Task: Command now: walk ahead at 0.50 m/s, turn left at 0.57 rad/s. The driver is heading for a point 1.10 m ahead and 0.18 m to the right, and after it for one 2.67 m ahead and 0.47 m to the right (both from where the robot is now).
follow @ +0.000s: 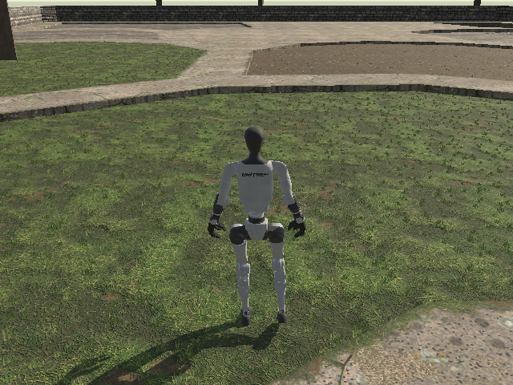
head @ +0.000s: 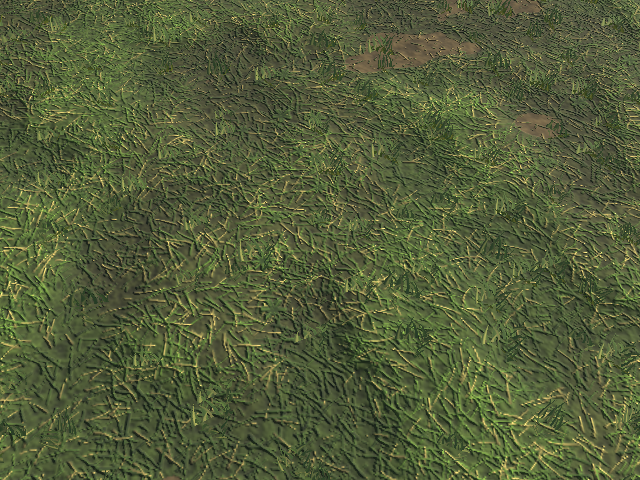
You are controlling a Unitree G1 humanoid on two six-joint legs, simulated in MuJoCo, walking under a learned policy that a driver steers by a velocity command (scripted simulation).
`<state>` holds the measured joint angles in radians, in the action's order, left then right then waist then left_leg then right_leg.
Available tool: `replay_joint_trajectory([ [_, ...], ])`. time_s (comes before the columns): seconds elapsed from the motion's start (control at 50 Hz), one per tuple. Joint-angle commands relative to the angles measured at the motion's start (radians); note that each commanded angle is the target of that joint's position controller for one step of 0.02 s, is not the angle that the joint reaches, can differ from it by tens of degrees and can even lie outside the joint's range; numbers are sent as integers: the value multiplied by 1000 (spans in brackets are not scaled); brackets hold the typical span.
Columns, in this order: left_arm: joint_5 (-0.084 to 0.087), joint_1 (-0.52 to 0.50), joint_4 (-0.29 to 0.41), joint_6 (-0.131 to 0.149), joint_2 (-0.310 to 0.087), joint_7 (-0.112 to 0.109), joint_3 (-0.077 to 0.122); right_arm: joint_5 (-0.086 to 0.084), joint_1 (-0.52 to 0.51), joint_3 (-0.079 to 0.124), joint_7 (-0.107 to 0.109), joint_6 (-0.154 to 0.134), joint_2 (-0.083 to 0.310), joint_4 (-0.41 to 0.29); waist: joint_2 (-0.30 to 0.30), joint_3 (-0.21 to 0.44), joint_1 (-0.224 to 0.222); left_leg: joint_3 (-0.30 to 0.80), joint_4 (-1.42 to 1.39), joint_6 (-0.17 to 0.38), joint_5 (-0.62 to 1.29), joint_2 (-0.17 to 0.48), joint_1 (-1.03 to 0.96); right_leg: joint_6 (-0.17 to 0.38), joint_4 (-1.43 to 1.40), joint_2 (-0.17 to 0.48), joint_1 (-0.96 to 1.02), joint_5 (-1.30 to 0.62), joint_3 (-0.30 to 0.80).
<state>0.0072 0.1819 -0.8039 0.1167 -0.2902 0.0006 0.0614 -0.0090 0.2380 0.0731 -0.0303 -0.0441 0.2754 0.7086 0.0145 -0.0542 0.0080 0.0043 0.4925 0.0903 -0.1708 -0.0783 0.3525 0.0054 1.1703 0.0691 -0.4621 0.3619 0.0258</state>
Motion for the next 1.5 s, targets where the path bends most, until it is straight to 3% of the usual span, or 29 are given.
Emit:
replay_joint_trajectory([
  [0.02,-16,7,77,2,-106,-2,31,3,-2,31,14,-22,123,-81,-55,127,-23,358,-260,206,222,259,-220,-16,-91,49,-175,-80,49],
  [0.14,-18,-157,118,-9,-39,9,2,-7,68,34,42,-24,142,-41,-92,67,31,204,-281,140,184,177,-125,-60,-513,-11,-106,-441,11],
  [0.26,5,-271,156,2,-74,37,-2,-1,163,33,36,-25,155,29,-99,4,91,234,-239,121,178,287,-335,14,-635,-11,-191,-423,7],
  [0.32,8,-221,155,4,-91,53,2,1,145,39,43,-14,173,42,-110,19,57,199,-166,87,406,311,-428,67,-655,-35,-154,-295,-19],
  [0.36,3,-26,98,1,-138,49,30,6,103,35,49,-5,172,31,-94,148,-47,109,60,47,740,242,-394,117,-677,-106,140,-310,-74],
  [0.38,-2,130,70,-3,-187,45,44,20,98,21,56,-4,150,9,-23,266,-108,65,308,12,597,198,-242,173,-653,0,405,-380,82],
  [0.4,-2,212,63,-9,-277,46,67,25,207,-2,48,-24,73,-15,224,371,-65,8,703,-85,19,22,163,351,-717,219,760,-258,549],
  [0.42,23,232,50,-14,-208,50,50,18,184,-8,39,-46,96,-14,228,395,-88,115,802,-87,-367,1,348,367,-864,256,839,-35,789],
  [0.44,22,169,69,-18,-165,44,36,-12,82,4,28,-63,149,-39,138,245,-97,138,831,-74,-301,62,433,317,-885,240,729,36,678],
  [0.48,3,78,97,-29,-131,37,23,8,-30,3,29,-78,141,-65,-16,91,-60,102,699,-71,-180,128,390,274,-916,162,466,-126,485],
  [0.56,2,66,110,-30,-126,21,19,30,-1,6,40,-57,108,-72,55,87,-1,74,519,-117,-105,154,277,273,-957,82,313,-383,348],
  [0.7,21,182,68,-55,-155,-15,31,19,-239,-13,34,-63,56,-129,67,58,-79,59,112,-160,241,83,201,205,-927,9,250,-399,276],
  [0.8,23,236,52,-79,-150,-26,33,4,-328,-4,10,-86,86,-155,79,44,-93,91,-30,-129,183,49,168,191,-830,49,378,-358,403],
  [0.86,19,182,70,-86,-142,-26,35,4,-174,21,18,-98,134,-117,110,102,1,70,-108,-68,141,53,-74,152,-693,22,364,-500,417],
  [0.88,9,156,91,-81,-103,-19,21,20,-33,36,27,-101,174,-98,75,226,72,146,-62,-7,150,160,-331,120,-496,-22,266,-486,365],
  [0.9,11,249,109,-73,-41,-18,2,35,108,57,36,-92,255,-84,-118,387,77,450,-46,120,92,382,-706,50,-173,-154,-17,-172,227],
  [0.92,24,316,122,-67,-59,-17,-7,11,145,53,28,-78,224,-54,-336,434,54,763,-124,204,-104,520,-789,27,25,-156,-235,242,171],
  [0.94,32,258,108,-69,-149,-16,15,1,89,33,30,-71,142,-70,-199,282,67,689,-161,165,-236,486,-656,17,104,-82,-307,178,179],
  [0.98,16,119,138,-77,-152,-13,25,11,4,14,32,-58,94,-66,-71,78,51,436,-223,105,-113,389,-393,0,76,-24,-293,36,118],
  [1.0,11,104,146,-80,-138,-9,29,17,-19,7,31,-59,77,-57,-85,42,29,359,-252,93,-42,355,-316,-1,38,5,-267,-2,113],
  [1.08,17,90,175,-95,-68,2,16,13,-36,17,25,-74,100,-23,-111,20,-3,175,-338,111,114,328,-210,-19,-46,47,-241,-83,78],
  [1.2,8,-61,212,-69,-28,27,-9,2,12,25,21,-66,154,38,-60,12,40,-11,-350,95,257,287,-228,-7,-406,24,-169,-361,27],
  [1.3,9,-194,270,-57,-50,46,-9,-29,114,31,17,-38,200,107,-78,-19,60,16,-301,81,315,349,-355,35,-583,-8,-131,-270,-24],
  [1.36,0,36,210,-49,-137,37,36,-33,106,23,23,-21,211,127,-91,121,-89,-22,-12,27,628,296,-316,91,-694,-82,259,-270,-76],
  [1.38,-11,208,175,-54,-208,21,62,-12,104,1,24,-28,165,109,-47,259,-163,-48,244,-17,431,248,-122,139,-637,46,572,-337,48],
  [1.4,-24,269,169,-60,-307,9,78,4,209,-41,17,-44,35,77,216,417,-115,-59,628,-90,-253,82,264,290,-704,344,903,-217,513],
  [1.42,-23,289,172,-60,-223,8,58,-20,176,-20,16,-58,120,102,166,483,-158,112,781,-90,-419,78,335,307,-798,366,868,-158,656],
  [1.44,-18,236,162,-56,-178,10,41,-46,100,0,15,-61,171,73,136,311,-146,109,818,-84,-362,124,418,262,-814,327,755,-184,486],
  [1.5,-17,77,153,-35,-80,18,16,-20,58,5,25,-34,137,72,109,122,-42,83,697,-88,-167,216,314,201,-919,213,424,-293,206],
])
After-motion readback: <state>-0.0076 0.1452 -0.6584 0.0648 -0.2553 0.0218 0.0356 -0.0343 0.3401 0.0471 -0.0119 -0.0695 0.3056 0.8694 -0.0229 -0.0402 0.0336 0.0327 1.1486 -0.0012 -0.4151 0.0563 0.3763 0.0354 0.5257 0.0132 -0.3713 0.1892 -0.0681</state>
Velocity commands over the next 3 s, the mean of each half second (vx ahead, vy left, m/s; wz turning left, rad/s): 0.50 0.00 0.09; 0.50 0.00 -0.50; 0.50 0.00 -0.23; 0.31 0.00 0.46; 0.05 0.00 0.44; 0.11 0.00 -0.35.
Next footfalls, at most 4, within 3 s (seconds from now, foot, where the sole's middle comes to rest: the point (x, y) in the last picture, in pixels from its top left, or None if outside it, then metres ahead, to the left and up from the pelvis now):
0.38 right None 0.40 -0.13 -0.77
0.88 left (309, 361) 0.70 0.03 -0.77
1.38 right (461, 306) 0.85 -0.33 -0.77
1.86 left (389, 206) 1.16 -0.18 -0.77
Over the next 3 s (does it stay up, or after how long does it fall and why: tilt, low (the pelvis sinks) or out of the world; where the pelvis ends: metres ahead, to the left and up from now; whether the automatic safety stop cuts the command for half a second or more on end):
stays up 1.08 -0.33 -0.01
